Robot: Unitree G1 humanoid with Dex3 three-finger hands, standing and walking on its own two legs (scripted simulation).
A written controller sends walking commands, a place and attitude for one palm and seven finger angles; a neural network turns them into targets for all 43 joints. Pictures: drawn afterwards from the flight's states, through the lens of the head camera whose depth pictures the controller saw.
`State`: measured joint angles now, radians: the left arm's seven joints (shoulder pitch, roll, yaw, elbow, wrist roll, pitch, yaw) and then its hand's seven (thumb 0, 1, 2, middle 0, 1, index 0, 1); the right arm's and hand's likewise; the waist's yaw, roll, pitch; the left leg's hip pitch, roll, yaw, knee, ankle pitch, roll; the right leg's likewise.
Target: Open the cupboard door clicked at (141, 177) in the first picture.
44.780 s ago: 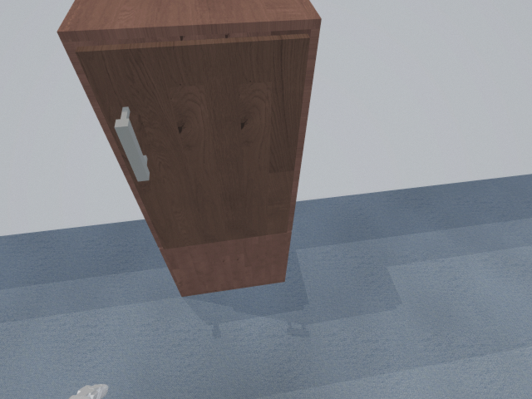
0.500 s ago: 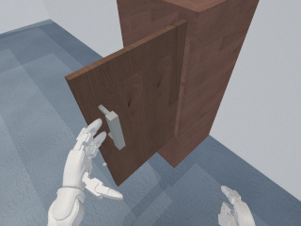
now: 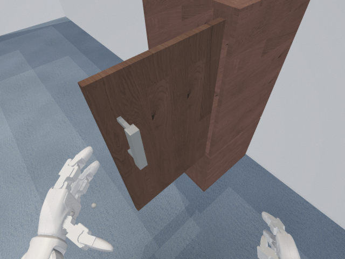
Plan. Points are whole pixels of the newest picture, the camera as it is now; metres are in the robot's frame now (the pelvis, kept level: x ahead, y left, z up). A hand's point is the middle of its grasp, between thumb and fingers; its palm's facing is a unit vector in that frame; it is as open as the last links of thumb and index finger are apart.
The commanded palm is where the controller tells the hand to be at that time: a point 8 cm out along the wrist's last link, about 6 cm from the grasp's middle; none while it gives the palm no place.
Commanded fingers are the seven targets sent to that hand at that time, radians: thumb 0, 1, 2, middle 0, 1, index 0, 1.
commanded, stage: draw the hand back to the body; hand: left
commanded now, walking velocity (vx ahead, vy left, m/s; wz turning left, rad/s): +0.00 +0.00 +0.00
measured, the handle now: (131, 143) +0.35 +0.12 +0.09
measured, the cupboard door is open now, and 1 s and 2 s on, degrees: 92 92 92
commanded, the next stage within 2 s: step back with the hand held close in 1.58 s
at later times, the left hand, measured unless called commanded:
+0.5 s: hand (66, 202) +0.19 +0.20 +0.13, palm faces +0.04 -1.00 -0.07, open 16.2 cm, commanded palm +0.16 +0.26 +0.14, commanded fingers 0.00 -0.29 0.39 -0.16 -0.30 -0.16 -0.30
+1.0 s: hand (27, 178) +0.21 +0.26 +0.17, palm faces +0.37 -0.84 -0.39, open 11.5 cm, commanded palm +0.17 +0.30 +0.19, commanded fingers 0.00 0.58 0.76 -0.19 -0.30 -0.19 -0.30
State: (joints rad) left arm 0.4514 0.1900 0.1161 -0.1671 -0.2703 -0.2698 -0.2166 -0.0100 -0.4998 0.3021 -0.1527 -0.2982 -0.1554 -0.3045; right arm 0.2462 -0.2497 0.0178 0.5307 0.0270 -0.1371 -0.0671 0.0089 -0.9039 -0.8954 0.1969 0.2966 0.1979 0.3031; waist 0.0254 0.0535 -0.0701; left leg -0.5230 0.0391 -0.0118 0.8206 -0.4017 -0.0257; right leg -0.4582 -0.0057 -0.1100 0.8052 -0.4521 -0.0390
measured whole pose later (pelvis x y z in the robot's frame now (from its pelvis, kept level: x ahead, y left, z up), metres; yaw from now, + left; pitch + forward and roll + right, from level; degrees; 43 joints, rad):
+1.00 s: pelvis +0.02 +0.02 +0.04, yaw -2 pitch -3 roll +0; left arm 0.49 0.31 0.25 -0.37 -0.05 -0.07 0.12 0.00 0.25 0.62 -0.18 -0.30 -0.18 -0.30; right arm 0.19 -0.22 0.04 0.64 -0.01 -0.11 -0.09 0.01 -0.90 -0.90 0.20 0.30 0.20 0.30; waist 0.07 0.06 0.03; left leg -0.11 0.02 0.04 0.42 -0.25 0.00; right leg -0.06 -0.01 -0.07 0.39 -0.27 -0.01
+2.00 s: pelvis -0.02 +0.02 +0.04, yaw -2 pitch +0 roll -1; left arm 0.57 0.39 0.37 -0.46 -0.06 -0.13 0.11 0.02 0.89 0.90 -0.21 -0.30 -0.21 -0.30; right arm 0.15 -0.24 -0.01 0.57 0.01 0.01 -0.09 0.01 -0.90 -0.90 0.20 0.30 0.20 0.30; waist 0.02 0.05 0.04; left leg -0.26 0.03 0.04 0.46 -0.20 0.01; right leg -0.20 0.00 -0.06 0.41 -0.21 0.00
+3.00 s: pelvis -0.19 +0.00 +0.03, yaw -4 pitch +4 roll +0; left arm 0.59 0.47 0.43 -0.57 -0.05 -0.20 0.13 0.01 0.89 0.90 -0.21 -0.30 -0.21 -0.30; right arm 0.12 -0.18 0.02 0.61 0.01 -0.05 -0.06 0.01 -0.90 -0.89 0.20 0.30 0.20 0.30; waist 0.02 -0.04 0.03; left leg -0.52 0.01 0.02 0.73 -0.32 -0.02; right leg -0.19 0.04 0.03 0.46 -0.32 -0.04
